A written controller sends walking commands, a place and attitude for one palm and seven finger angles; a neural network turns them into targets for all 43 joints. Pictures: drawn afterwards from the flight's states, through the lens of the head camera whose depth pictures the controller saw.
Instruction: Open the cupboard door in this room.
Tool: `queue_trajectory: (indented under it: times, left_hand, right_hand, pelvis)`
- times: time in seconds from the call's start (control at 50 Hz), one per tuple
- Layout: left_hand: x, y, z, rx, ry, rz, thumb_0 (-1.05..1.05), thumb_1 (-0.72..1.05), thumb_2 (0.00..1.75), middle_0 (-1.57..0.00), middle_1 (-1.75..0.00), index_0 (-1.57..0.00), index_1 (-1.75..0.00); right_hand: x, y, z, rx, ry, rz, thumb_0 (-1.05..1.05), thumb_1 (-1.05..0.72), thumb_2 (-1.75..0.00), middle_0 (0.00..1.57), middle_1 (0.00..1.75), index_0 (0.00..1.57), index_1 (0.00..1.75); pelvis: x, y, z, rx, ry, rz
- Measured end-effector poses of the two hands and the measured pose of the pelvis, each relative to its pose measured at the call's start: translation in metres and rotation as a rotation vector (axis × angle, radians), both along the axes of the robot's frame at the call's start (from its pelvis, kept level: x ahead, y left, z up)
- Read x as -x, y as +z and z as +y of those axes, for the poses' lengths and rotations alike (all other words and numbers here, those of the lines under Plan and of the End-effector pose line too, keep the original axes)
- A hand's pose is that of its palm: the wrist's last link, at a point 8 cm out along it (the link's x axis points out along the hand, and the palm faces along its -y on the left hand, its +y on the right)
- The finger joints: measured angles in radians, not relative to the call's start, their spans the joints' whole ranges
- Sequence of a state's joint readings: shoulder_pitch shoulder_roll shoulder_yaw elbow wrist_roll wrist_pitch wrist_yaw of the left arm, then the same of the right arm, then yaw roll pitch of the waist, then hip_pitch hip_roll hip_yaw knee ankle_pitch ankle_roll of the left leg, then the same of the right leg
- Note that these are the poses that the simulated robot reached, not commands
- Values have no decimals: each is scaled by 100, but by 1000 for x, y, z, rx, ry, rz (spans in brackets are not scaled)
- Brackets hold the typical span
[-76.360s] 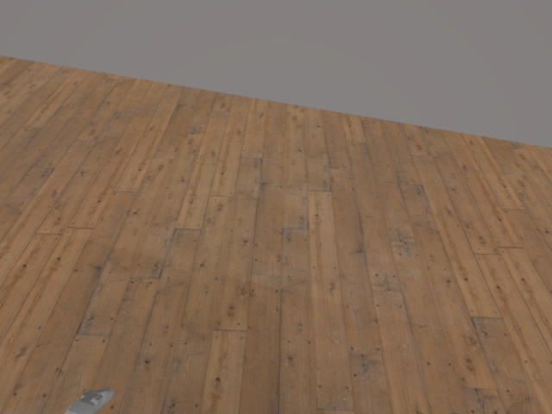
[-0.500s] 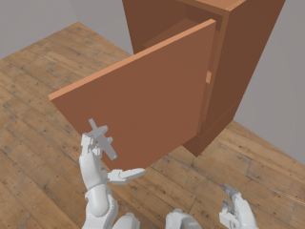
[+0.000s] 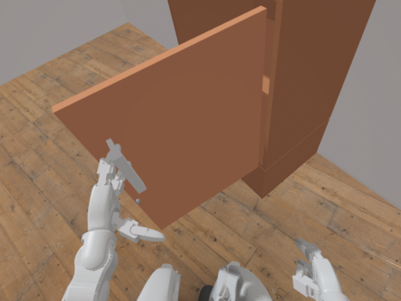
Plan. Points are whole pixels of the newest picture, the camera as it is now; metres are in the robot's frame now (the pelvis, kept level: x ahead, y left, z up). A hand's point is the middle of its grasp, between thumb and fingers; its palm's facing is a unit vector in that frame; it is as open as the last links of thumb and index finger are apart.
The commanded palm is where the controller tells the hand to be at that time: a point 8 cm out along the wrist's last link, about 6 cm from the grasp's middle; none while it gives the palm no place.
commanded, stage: relax the arm and regain balance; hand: left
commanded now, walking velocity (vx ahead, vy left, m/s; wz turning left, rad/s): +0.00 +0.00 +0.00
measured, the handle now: (126, 166) +0.38 +0.15 +0.06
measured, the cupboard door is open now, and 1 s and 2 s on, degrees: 84 88 88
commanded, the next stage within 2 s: stand and wait in 1.76 s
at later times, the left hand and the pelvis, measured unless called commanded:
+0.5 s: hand out of the picture +0.04 -0.04 -0.07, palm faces -0.03 -0.96 -0.29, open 16.7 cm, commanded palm none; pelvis -0.10 -0.19 +0.05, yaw -12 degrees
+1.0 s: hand out of the picture -0.02 -0.19 -0.03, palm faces -0.16 -0.97 -0.17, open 16.3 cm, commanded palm none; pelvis -0.18 -0.32 +0.09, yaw -13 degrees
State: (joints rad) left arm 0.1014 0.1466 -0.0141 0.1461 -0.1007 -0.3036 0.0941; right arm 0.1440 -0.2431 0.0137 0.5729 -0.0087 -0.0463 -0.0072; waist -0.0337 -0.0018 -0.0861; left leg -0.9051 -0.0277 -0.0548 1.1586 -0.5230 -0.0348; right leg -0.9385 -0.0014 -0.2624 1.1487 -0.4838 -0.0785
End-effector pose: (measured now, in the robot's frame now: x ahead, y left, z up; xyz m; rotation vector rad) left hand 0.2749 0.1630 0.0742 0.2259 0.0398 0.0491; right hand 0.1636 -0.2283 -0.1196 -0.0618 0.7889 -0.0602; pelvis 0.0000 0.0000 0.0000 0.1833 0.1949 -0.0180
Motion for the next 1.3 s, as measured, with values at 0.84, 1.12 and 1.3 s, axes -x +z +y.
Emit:
queue_trajectory:
  times: [0.84,1.12,1.3]
  left_hand:
    - [252,-81,-266,-59,-60,897,3,-50,28,-15,-30,-15,-30]
    - [314,-88,-302,-61,-57,935,7,-50,29,-15,-30,-15,-30]
    - [364,-89,-288,-9,86,976,10,-48,30,-15,-30,-15,-30]
  right_hand:
    - [309,75,-289,53,-280,309,0,-94,-90,21,30,20,30]
    - [461,76,-318,38,-404,548,0,-92,-90,20,30,20,30]
    - [526,72,-301,-24,-337,751,0,-91,-90,20,30,20,30]
  pelvis:
    - [148,89,-283,199,-216,-252]
    - [206,95,-321,188,-215,-197]
    - [236,97,-339,168,-206,-181]
